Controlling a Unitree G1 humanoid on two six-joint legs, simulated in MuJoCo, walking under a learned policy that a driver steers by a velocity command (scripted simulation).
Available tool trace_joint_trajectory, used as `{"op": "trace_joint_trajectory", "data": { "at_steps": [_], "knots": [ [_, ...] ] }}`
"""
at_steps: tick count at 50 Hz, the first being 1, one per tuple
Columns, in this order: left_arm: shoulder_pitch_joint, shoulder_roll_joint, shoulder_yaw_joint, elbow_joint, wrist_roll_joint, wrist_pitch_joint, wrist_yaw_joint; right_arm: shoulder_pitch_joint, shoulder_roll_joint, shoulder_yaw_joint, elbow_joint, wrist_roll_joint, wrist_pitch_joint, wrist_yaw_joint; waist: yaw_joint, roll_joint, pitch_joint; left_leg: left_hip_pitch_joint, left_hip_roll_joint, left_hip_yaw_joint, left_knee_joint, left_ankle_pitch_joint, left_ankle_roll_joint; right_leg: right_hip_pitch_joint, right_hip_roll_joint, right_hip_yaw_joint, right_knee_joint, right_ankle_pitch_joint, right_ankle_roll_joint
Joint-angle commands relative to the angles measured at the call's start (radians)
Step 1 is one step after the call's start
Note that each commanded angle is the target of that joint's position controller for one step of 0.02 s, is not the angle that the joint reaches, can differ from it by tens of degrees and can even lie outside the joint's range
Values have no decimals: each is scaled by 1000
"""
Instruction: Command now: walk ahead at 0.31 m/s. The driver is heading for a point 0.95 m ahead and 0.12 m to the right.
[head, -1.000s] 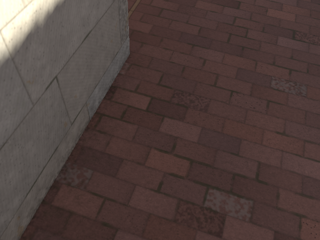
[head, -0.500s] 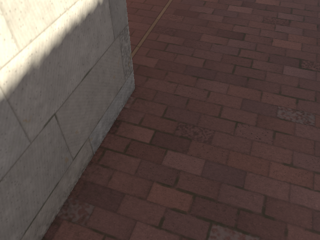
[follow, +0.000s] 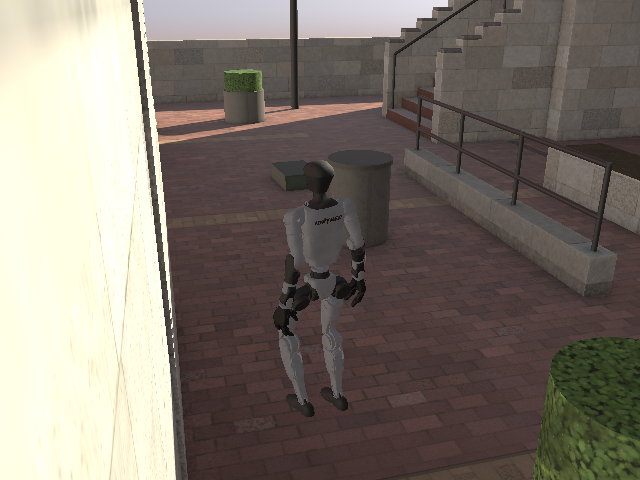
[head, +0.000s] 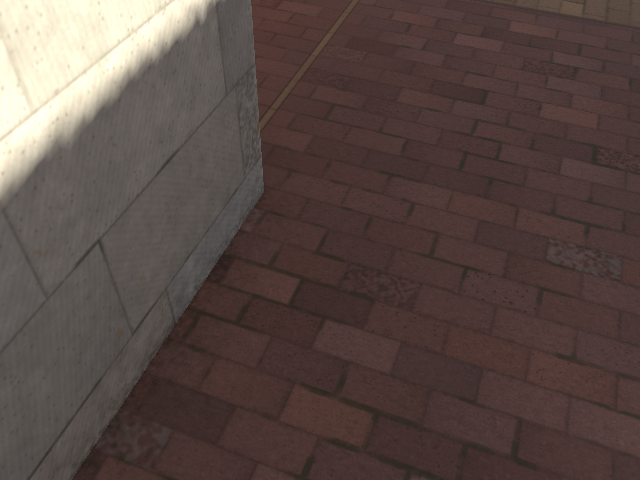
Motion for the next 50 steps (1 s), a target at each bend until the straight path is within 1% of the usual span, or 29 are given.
{"op": "trace_joint_trajectory", "data": {
  "at_steps": [1, 3, 4, 5, 6, 7, 8, 9, 10, 11, 14, 18, 21, 25, 28, 29, 30, 31, 32, 33, 34, 35, 36, 37, 40, 42, 43, 47, 50],
  "knots": [
    [-9, 136, 28, -40, -6, -29, -1, -62, -62, -17, -83, 5, -37, 16, -19, -79, 134, -114, 28, -4, -52, 29, 1, -78, -275, 284, -227, -270, -139],
    [-29, 144, 32, -47, -11, -33, -4, -28, -49, -19, -84, 9, -38, 16, -42, -90, 127, 37, 1, 39, -188, 84, 4, -171, -247, 226, -186, -266, -127],
    [-44, 146, 35, -52, -15, -32, -6, 32, -40, -20, -64, 10, -38, 14, -70, -70, 122, 158, -22, 67, -264, 152, 4, -247, -226, 200, -139, -295, -118],
    [-54, 126, 30, -58, -7, -31, -12, 124, -31, -24, -31, 11, -40, 11, -96, -38, 107, 295, -47, 74, -298, 123, 4, -336, -194, 183, -63, -347, -109],
    [-80, 91, 20, -78, 1, -37, -16, 226, -64, -34, -6, 4, -47, 2, -136, 45, 94, 431, 34, -46, -375, 27, 15, -461, -140, 125, 84, -353, -80],
    [-114, 7, -3, -125, -8, -45, -27, 341, -166, -57, 5, -2, -55, -8, -168, 287, 65, 513, 284, -473, -606, -323, 86, -618, -6, -37, 421, -302, -24],
    [-127, 73, 12, -146, 23, -46, -34, 377, -205, -71, 30, 4, -48, -7, -142, 260, 119, 435, 392, -707, -689, -464, 159, -705, -7, -11, 638, -329, -30],
    [-138, 90, 14, -153, 36, -48, -47, 262, -174, -65, -5, 6, -48, -6, -75, 135, 178, 337, 378, -655, -677, -423, 165, -712, -75, 38, 733, -221, -35],
    [-128, 72, 9, -145, 27, -53, -60, 180, -146, -60, -37, 12, -56, -1, -37, 74, 181, 278, 328, -547, -673, -294, 144, -677, -105, 51, 741, -123, -25],
    [-140, 67, 7, -149, 23, -59, -68, 135, -133, -60, -56, 16, -70, 0, -16, 52, 152, 272, 291, -464, -693, -179, 125, -645, -123, 48, 725, -45, -10],
    [-157, 65, 8, -148, 28, -54, -70, 175, -74, -44, -37, 17, -96, -9, -9, 65, 108, 319, 211, -255, -674, 228, 101, -625, -129, 16, 679, 88, 21],
    [-337, 47, 0, -230, 24, -35, -68, 251, -46, -34, -14, 21, -102, -9, -41, 85, 119, 335, 179, -155, -663, 450, 117, -683, -118, -31, 563, 170, 47],
    [-444, 33, -12, -279, 18, -39, -71, 267, -51, -31, -18, 19, -106, -13, -57, 109, 143, 325, 171, -114, -676, 526, 112, -640, -106, -52, 415, 239, 47],
    [-521, 53, -15, -323, 13, -49, -71, 260, -75, -38, -20, 19, -111, -19, -46, 104, 161, 375, 191, -79, -672, 632, 99, -557, -88, -68, 265, 257, 8],
    [-452, 84, -4, -313, 12, -61, -58, 221, -109, -48, -29, 9, -107, -18, 3, 119, 102, 431, 202, -38, -510, 1007, 73, -392, -28, -101, 208, 157, -52],
    [-346, 111, 8, -282, 10, -66, -49, 213, -124, -53, -30, 1, -100, -19, 47, 127, 37, 452, 201, -31, -365, 1128, 62, -289, 2, -104, 199, 118, -73],
    [-173, 137, 23, -221, 10, -74, -39, 204, -126, -54, -35, 0, -89, -19, 113, 113, -53, 422, 184, -17, -156, 1130, 49, -111, 22, -104, 146, 133, -94],
    [-9, 193, 42, -176, 31, -82, -26, 203, -98, -45, -57, 6, -85, -16, 168, 63, -155, 228, 148, -1, 118, 855, 40, 140, -112, 38, 146, 26, -130],
    [63, 282, 68, -177, 58, -83, -24, 327, 20, -22, -81, 55, -82, 2, 105, -173, -307, -166, -29, 39, 547, 188, -1, 459, -444, 567, 93, -120, -270],
    [-3, 266, 68, -182, 24, -69, -32, 303, -57, -46, -67, 46, -82, 0, 83, -147, -312, -249, -77, -85, 697, -33, 14, 386, -459, 800, -85, -107, -283],
    [-130, 219, 58, -201, 10, -74, -36, 195, -71, -52, -99, 42, -77, -5, 38, -90, -138, -298, -6, -90, 691, 79, 23, 230, -410, 580, -88, -77, -242],
    [-184, 145, 39, -208, 4, -86, -38, 126, -64, -48, -113, 35, -81, -5, 28, -13, -53, -264, 30, -90, 623, 138, 23, 80, -372, 441, -103, 59, -219],
    [-196, 117, 30, -200, 4, -97, -35, 114, -47, -48, -112, 30, -73, -3, -3, 2, -7, -213, 56, -97, 559, 144, 21, -18, -330, 351, -119, 158, -191],
    [-188, 94, 19, -182, -1, -107, -31, 121, -38, -48, -116, 13, -54, 2, -36, -13, 12, -155, 69, -99, 501, 135, 12, -94, -297, 286, -138, 214, -170],
    [-119, 117, 18, -146, -4, -140, -31, 102, -24, -52, -126, -9, -11, 12, -63, -34, 23, -118, 61, -72, 381, 139, -11, -127, -262, 196, -163, 316, -164],
    [-90, 139, 20, -135, -8, -142, -27, 26, -32, -54, -152, -14, 1, 16, -59, -44, 49, -168, 70, -49, 278, 198, -30, -114, -245, 158, -192, 279, -154],
    [-75, 147, 20, -136, -21, -136, -22, -36, -54, -57, -177, -22, -1, 18, -47, -48, 62, -205, 75, -43, 214, 244, -39, -96, -239, 150, -201, 283, -143],
    [-9, 152, 17, -123, -19, -112, -16, -219, -31, -41, -233, 0, -16, 21, 19, -54, 77, -235, 71, -4, -69, 374, -67, -5, -213, 108, -210, 318, -119],
    [46, 158, 19, -100, -15, -107, -13, -291, -38, -34, -258, 11, -24, 18, 51, -55, 97, -234, 55, 19, -172, 407, -62, 58, -223, 101, -197, 368, -125]
  ]
}}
